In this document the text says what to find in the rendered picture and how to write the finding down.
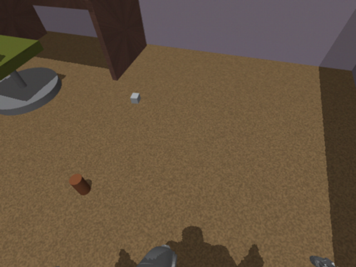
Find office chair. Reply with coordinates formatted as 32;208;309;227
0;35;61;116

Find right robot hand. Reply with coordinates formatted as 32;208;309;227
310;256;335;267

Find desk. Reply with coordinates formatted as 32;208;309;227
0;0;147;81

